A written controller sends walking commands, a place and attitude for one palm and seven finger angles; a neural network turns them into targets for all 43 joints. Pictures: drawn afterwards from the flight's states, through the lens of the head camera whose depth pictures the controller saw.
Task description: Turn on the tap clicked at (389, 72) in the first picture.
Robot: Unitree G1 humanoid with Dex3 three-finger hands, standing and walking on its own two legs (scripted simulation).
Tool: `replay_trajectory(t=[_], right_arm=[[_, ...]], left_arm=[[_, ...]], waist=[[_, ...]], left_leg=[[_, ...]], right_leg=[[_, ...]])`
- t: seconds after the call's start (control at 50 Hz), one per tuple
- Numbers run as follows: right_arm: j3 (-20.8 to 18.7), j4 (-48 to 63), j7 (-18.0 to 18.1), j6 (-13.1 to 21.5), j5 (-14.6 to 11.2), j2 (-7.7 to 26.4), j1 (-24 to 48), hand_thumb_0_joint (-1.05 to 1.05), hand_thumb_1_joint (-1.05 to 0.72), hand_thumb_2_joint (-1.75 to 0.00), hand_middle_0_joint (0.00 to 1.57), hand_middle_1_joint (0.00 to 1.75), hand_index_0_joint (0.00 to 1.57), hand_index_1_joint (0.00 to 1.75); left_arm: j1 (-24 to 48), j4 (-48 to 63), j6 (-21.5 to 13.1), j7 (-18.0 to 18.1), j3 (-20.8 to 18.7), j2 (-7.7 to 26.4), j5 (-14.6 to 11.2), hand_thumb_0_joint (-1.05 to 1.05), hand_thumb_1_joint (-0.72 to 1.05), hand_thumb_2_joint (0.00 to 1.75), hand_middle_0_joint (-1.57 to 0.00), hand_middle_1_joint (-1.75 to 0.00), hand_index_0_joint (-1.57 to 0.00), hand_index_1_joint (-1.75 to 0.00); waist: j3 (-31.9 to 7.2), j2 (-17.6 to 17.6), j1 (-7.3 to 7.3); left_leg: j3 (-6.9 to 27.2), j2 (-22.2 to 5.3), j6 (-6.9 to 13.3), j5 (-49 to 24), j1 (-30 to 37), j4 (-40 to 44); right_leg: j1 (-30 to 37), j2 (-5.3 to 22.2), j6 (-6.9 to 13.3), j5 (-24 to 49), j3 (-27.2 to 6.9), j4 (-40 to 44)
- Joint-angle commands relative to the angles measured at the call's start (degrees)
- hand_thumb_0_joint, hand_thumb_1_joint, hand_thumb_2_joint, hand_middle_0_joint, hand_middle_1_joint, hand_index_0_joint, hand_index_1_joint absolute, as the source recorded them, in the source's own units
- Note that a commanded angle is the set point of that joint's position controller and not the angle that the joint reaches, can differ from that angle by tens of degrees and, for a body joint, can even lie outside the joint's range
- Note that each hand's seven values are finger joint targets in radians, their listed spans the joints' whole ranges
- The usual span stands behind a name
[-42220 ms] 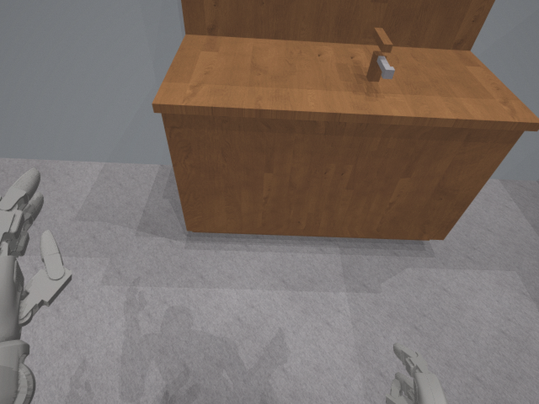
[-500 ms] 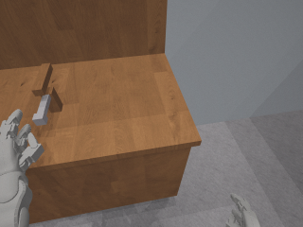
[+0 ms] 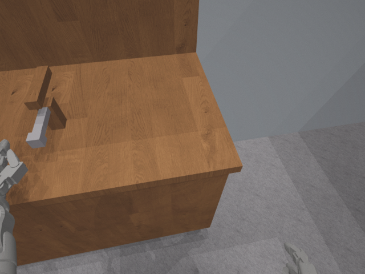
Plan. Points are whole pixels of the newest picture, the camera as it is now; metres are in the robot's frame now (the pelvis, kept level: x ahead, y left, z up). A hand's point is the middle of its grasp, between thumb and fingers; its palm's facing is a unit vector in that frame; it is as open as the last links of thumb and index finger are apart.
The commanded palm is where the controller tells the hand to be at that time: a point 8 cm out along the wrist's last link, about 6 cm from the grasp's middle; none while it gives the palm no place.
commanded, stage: reach beside the lever's end, fingers flat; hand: left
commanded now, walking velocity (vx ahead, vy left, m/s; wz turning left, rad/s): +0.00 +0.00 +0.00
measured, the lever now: (36, 139) +0.37 +0.37 +0.07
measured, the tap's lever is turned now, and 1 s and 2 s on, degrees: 0 0 9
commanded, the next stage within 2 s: push the lever round in 0.78 s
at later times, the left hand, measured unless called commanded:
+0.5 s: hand (21, 149) +0.34 +0.40 +0.06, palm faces +0.50 -0.86 -0.13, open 7.8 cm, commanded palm +0.29 +0.43 +0.06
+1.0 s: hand (20, 153) +0.33 +0.39 +0.06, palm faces +0.50 -0.86 -0.10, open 7.8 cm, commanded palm +0.29 +0.42 +0.06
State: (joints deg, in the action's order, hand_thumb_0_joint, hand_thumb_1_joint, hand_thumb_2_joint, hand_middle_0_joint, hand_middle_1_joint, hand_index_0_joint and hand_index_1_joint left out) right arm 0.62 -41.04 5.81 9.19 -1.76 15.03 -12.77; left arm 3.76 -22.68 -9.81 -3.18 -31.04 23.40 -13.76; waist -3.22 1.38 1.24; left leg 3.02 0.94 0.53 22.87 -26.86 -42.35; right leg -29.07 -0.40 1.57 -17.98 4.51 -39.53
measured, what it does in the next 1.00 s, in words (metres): stands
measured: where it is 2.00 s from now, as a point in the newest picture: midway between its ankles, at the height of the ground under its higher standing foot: outside the picture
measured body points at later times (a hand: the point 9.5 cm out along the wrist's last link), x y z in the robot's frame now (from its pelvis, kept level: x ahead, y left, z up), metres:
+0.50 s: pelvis +0.00 +0.02 -0.01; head +0.07 +0.03 +0.43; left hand +0.31 +0.44 +0.07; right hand +0.07 -0.26 -0.12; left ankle -0.02 +0.11 -0.72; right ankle +0.02 -0.10 -0.72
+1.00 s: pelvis +0.00 +0.03 -0.01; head +0.06 +0.05 +0.43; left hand +0.30 +0.43 +0.07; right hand +0.12 -0.23 -0.11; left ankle -0.02 +0.11 -0.72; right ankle +0.02 -0.10 -0.72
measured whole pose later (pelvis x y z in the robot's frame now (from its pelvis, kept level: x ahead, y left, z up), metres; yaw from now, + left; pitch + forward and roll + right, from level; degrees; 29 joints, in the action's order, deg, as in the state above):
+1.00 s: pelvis +0.00 +0.03 -0.01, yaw -1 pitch +12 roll -3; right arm 1.3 -37.9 4.1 3.9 -0.8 13.9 -15.0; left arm 13.8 -36.0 -14.5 -7.0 -34.3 28.5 -11.1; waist -5.5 0.4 -1.0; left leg 2.4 1.3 2.3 25.1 -35.0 -48.4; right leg -35.8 -0.1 -0.4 -18.3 3.9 -42.3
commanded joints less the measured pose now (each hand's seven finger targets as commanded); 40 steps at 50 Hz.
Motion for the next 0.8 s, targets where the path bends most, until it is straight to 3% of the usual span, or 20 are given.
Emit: replay_trajectory(t=[0.0,0.04,0.08,0.14,0.16,0.18,0.26,0.3,0.34,0.36,0.42,0.46,0.52,0.56,0.6,0.66,0.68,0.74,0.76,0.78], right_arm=[[-3.2,6.3,1.0,1.4,-0.1,9.0,0.2,0.0,-0.9,-0.9,0.2,0.3,0.2,0.3],[-3.2,6.3,1.0,1.0,-0.2,9.3,-0.1,0.0,-0.9,-0.9,0.2,0.3,0.2,0.3],[-3.1,6.0,1.0,0.6,-0.1,9.5,-1.0,0.0,-0.9,-0.9,0.2,0.3,0.2,0.3],[-3.3,6.5,0.6,0.1,0.2,10.0,-2.2,0.0,-0.9,-0.9,0.2,0.3,0.2,0.3],[-3.3,5.9,0.6,-0.4,0.1,10.1,-2.7,0.0,-0.9,-0.9,0.2,0.3,0.2,0.3],[-3.2,6.1,0.5,-0.6,0.2,10.1,-3.2,0.0,-0.9,-0.9,0.2,0.3,0.2,0.3],[-3.5,5.9,0.0,-1.7,0.4,10.6,-4.5,0.0,-0.9,-0.9,0.2,0.3,0.2,0.3],[-3.6,6.5,-0.4,-2.0,0.6,10.9,-5.3,0.0,-0.9,-0.9,0.2,0.3,0.2,0.3],[-3.8,6.8,-0.6,-2.6,0.6,11.4,-6.1,0.0,-0.9,-0.9,0.2,0.3,0.2,0.3],[-3.8,6.3,-0.7,-3.1,0.6,11.4,-6.3,0.0,-0.9,-0.9,0.2,0.3,0.2,0.3],[-4.1,7.7,-1.3,-3.4,0.7,11.5,-6.7,0.0,-0.9,-0.9,0.2,0.3,0.2,0.3],[-4.3,7.3,-1.4,-3.8,0.7,11.4,-7.2,0.0,-0.9,-0.9,0.2,0.3,0.2,0.3],[-4.5,8.1,-1.7,-4.0,0.8,11.4,-7.2,0.0,-0.9,-0.9,0.2,0.3,0.2,0.3],[-4.5,7.5,-1.4,-4.1,0.6,11.1,-7.1,0.0,-0.9,-0.9,0.2,0.3,0.2,0.3],[-4.7,8.2,-1.6,-3.8,0.7,10.9,-6.9,0.0,-0.9,-0.9,0.2,0.3,0.2,0.3],[-4.4,7.2,-1.0,-3.8,0.5,10.9,-6.3,0.0,-0.9,-0.9,0.2,0.3,0.2,0.3],[-4.4,7.3,-0.8,-3.7,0.6,10.9,-6.4,0.0,-0.9,-0.9,0.2,0.3,0.2,0.3],[-4.3,7.9,-0.5,-3.3,0.6,10.7,-5.7,0.0,-0.9,-0.9,0.2,0.3,0.2,0.3],[-4.1,7.3,-0.3,-3.4,0.6,10.6,-5.5,0.0,-0.9,-0.9,0.2,0.3,0.2,0.3],[-4.1,7.6,-0.4,-3.4,0.8,10.5,-5.7,0.0,-0.9,-0.9,0.2,0.3,0.2,0.3]], left_arm=[[16.6,6.0,-5.0,-1.8,-6.2,21.2,0.1,0.0,0.9,0.9,-0.16,-0.17,-0.16,-0.17],[19.3,3.5,-5.0,-3.0,-5.6,21.7,0.0,0.0,0.9,0.9,-0.16,-0.16,-0.16,-0.16],[22.9,2.1,-5.5,-3.6,-6.3,24.0,0.7,0.0,0.9,0.9,-0.15,-0.16,-0.15,-0.16],[23.0,-1.1,-6.0,-4.7,-7.5,26.2,1.0,0.0,0.9,0.9,-0.15,-0.15,-0.15,-0.15],[23.6,-2.7,-6.5,-4.4,-9.3,28.5,1.5,0.0,0.9,0.9,-0.15,-0.15,-0.15,-0.15],[25.6,-3.2,-7.0,-4.7,-8.2,27.8,1.7,0.0,0.9,0.9,-0.15,-0.15,-0.15,-0.15],[26.0,-7.8,-8.5,-5.2,-10.2,30.3,2.0,0.0,0.9,0.9,-0.15,-0.15,-0.15,-0.15],[26.6,-9.0,-9.0,-6.1,-9.4,29.7,1.8,0.0,0.9,0.9,-0.15,-0.15,-0.15,-0.15],[25.9,-10.5,-9.4,-6.7,-11.2,32.2,1.9,0.0,0.9,0.9,-0.15,-0.15,-0.15,-0.15],[25.9,-11.5,-9.6,-6.7,-12.4,33.6,2.4,0.0,0.9,0.9,-0.15,-0.15,-0.15,-0.15],[24.2,-9.0,-10.0,-7.8,-10.5,31.1,1.8,0.0,0.9,0.9,-0.15,-0.15,-0.15,-0.15],[22.3,-8.5,-10.4,-7.6,-12.5,32.5,1.8,0.0,0.9,0.9,-0.15,-0.15,-0.15,-0.15],[21.2,-7.1,-11.0,-8.0,-11.7,30.3,0.7,0.0,0.9,0.9,-0.15,-0.15,-0.15,-0.15],[21.5,-5.3,-11.4,-7.5,-12.0,30.4,0.8,0.0,0.9,0.9,-0.15,-0.15,-0.15,-0.15],[20.2,-2.1,-11.4,-7.4,-9.4,27.2,0.7,0.0,0.9,0.9,-0.15,-0.15,-0.15,-0.15],[23.0,-2.8,-10.5,-6.5,-7.8,25.8,1.1,0.0,0.9,0.9,-0.15,-0.15,-0.15,-0.15],[24.5,-2.7,-10.3,-6.3,-7.0,25.1,1.1,0.0,0.9,0.9,-0.15,-0.15,-0.15,-0.15],[23.5,-1.1,-9.7,-5.6,-6.4,24.3,1.1,0.0,0.9,0.9,-0.15,-0.15,-0.15,-0.15],[24.8,-0.4,-9.7,-4.8,-6.6,25.1,1.8,0.0,0.9,0.9,-0.15,-0.15,-0.15,-0.15],[24.7,-0.9,-9.4,-4.4,-6.6,24.9,1.9,0.0,0.9,0.9,-0.15,-0.15,-0.15,-0.15]], waist=[[-12.6,3.2,-1.52],[-12.7,2.6,-2.09],[-14.2,5.1,-2.33],[-16.0,4.7,-1.92],[-15.8,5.6,-1.7],[-16.4,5.0,-2.44],[-16.6,5.5,-2.02],[-18.0,5.0,-2.46],[-19.0,4.2,-2.03],[-18.7,5.6,-1.55],[-20.8,6.3,-1.74],[-20.7,8.3,-1.01],[-20.3,5.9,-1.41],[-19.4,8.1,-1.36],[-19.8,10.1,-1.54],[-15.1,9.4,-2.7],[-15.3,7.6,-3.38],[-16.2,8.2,-2.52],[-16.0,10.3,-2.48],[-16.3,8.6,-2.56]], left_leg=[[-0.3,0.4,0.9,-15.0,-1.3,5.1],[-0.5,0.5,1.2,-14.2,-2.0,4.7],[-0.3,0.5,1.0,-14.7,-2.0,4.2],[-0.2,0.4,1.1,-15.7,-2.7,3.3],[-0.1,0.3,1.0,-16.0,-3.2,3.0],[0.0,0.3,1.0,-16.3,-3.3,2.9],[0.0,0.0,0.9,-16.8,-4.5,1.8],[0.0,0.1,0.9,-17.4,-4.6,1.3],[0.1,0.0,0.9,-18.9,-5.3,0.9],[0.2,-0.2,0.8,-19.8,-5.1,0.7],[0.1,-0.3,0.7,-21.4,-3.7,0.5],[0.6,-0.7,0.3,-24.3,-2.5,0.3],[1.0,-0.8,0.0,-24.4,-2.7,0.6],[1.6,-1.3,-0.5,-25.7,-1.0,0.9],[2.3,-1.6,-1.4,-27.9,1.7,1.3],[3.3,-1.9,-1.7,-22.8,0.8,2.2],[3.6,-1.9,-1.7,-20.9,0.5,2.6],[4.2,-1.8,-2.4,-20.5,1.6,3.5],[4.2,-1.9,-2.6,-20.9,2.6,3.5],[4.2,-1.8,-2.7,-21.6,2.1,3.4]], right_leg=[[9.7,0.0,-0.4,11.3,-2.9,3.6],[8.8,0.0,-0.5,10.7,-2.9,3.4],[8.7,0.0,-0.3,10.8,-3.1,2.9],[8.5,-0.2,-0.3,11.6,-3.0,2.0],[8.4,-0.3,-0.2,11.6,-3.1,1.9],[7.9,-0.4,-0.3,11.9,-3.0,1.4],[6.5,-0.7,-0.2,11.9,-3.0,0.7],[5.8,-0.8,-0.3,12.3,-2.8,0.0],[6.1,-1.0,-0.2,13.3,-2.7,-0.7],[6.1,-1.0,0.0,13.5,-2.8,-0.8],[5.4,-1.3,-0.1,13.7,-2.6,-1.1],[5.2,-1.5,0.2,14.2,-2.5,-1.1],[4.5,-1.7,0.0,13.4,-2.0,-1.2],[3.3,-1.7,0.2,12.4,-1.9,-0.9],[1.8,-1.8,0.1,10.9,-1.5,-0.8],[-1.3,-1.8,0.2,7.2,-1.3,-0.1],[-1.7,-1.8,0.2,6.5,-1.1,-0.3],[-0.9,-1.6,0.3,6.1,-0.9,-0.3],[-1.4,-1.5,0.4,6.0,-1.1,-0.2],[-0.7,-1.5,0.4,6.6,-0.9,-0.4]])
